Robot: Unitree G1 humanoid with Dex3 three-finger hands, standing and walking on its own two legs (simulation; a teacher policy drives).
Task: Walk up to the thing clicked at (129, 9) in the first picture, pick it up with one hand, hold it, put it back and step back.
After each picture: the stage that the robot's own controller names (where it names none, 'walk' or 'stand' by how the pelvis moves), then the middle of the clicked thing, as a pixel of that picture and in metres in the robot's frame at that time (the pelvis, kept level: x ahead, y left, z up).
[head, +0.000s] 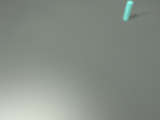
stand; (127, 11) +1.84 -0.62 -0.65
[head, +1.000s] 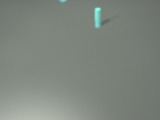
walk; (97, 17) +1.79 -0.09 -0.62
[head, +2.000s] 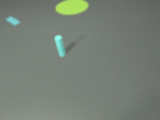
walk; (60, 46) +1.21 +0.31 -0.65
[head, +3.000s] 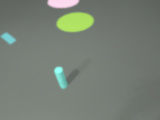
walk; (61, 78) +0.79 +0.27 -0.65
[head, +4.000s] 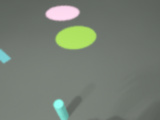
walk; (61, 110) +0.51 +0.24 -0.65
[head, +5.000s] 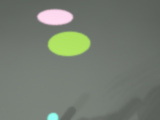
stand; out of the picture +0.42 +0.21 -0.65
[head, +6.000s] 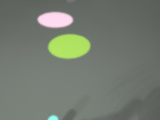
walk; out of the picture +0.41 +0.21 -0.66
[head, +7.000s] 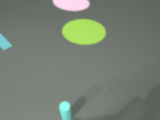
stand; (65, 112) +0.42 +0.12 -0.62
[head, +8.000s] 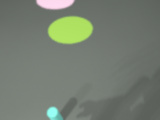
stand; (55, 117) +0.36 +0.24 -0.64
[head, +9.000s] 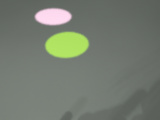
stand; out of the picture +0.35 +0.25 -0.66
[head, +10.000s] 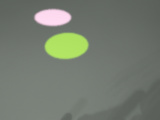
stand; out of the picture +0.34 +0.25 -0.66
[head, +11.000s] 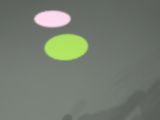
stand; out of the picture +0.34 +0.25 -0.66
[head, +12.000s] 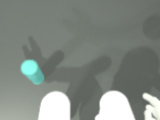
go down; (34, 73) +0.41 +0.24 -0.37
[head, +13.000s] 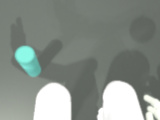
go down; (30, 63) +0.43 +0.23 -0.28
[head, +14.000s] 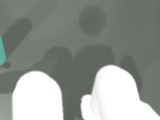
close in; out of the picture +0.42 +0.26 -0.18
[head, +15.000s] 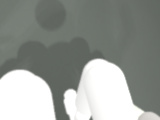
close; out of the picture +0.41 +0.28 -0.16
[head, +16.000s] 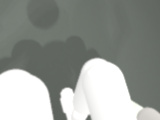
lift; out of the picture +0.40 +0.29 -0.16
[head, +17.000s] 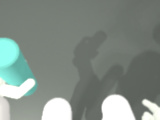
lift; (17, 73) +0.34 +0.20 +0.02
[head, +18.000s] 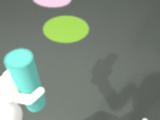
hold; (29, 84) +0.32 +0.19 +0.03
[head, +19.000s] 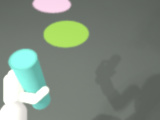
hold; (34, 83) +0.32 +0.17 +0.04
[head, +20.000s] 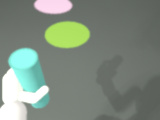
hold; (33, 83) +0.32 +0.17 +0.04
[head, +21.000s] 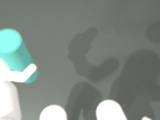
crouch; (20, 61) +0.40 +0.20 -0.02
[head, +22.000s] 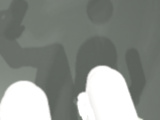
lower; out of the picture +0.47 +0.27 -0.10
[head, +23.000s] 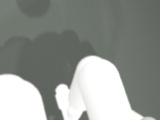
lower; out of the picture +0.44 +0.29 -0.17
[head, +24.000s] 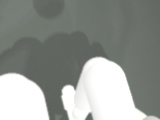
lower; out of the picture +0.42 +0.29 -0.17
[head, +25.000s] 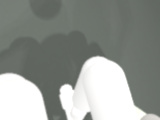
lower; out of the picture +0.42 +0.31 -0.17
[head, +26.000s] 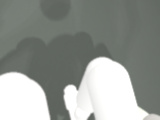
rest; out of the picture +0.41 +0.30 -0.16
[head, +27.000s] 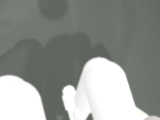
open; out of the picture +0.43 +0.28 -0.17
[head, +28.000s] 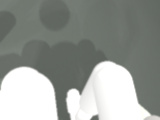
stand; out of the picture +0.41 +0.26 -0.17
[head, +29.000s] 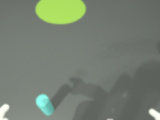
stand; (45, 105) +0.38 +0.22 -0.52
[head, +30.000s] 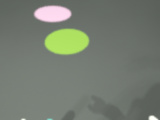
stand; out of the picture +0.36 +0.22 -0.59
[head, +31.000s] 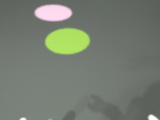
stand; out of the picture +0.35 +0.21 -0.60
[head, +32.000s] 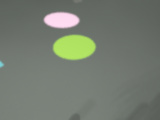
stand; out of the picture +0.37 +0.20 -0.64
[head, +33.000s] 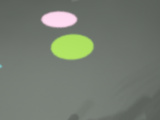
stand; out of the picture +0.36 +0.22 -0.66
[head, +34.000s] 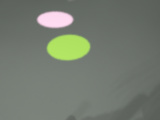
stand; out of the picture +0.34 +0.23 -0.66
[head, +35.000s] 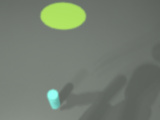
walk; (54, 100) +0.44 +0.16 -0.64
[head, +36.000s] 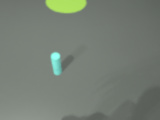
walk; (56, 64) +0.76 +0.21 -0.63
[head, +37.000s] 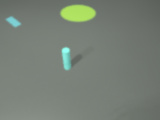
stand; (66, 59) +1.01 +0.18 -0.63
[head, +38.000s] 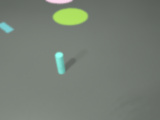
stand; (60, 63) +0.99 +0.21 -0.66
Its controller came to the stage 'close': yes
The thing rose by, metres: 0.69
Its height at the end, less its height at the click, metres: +0.00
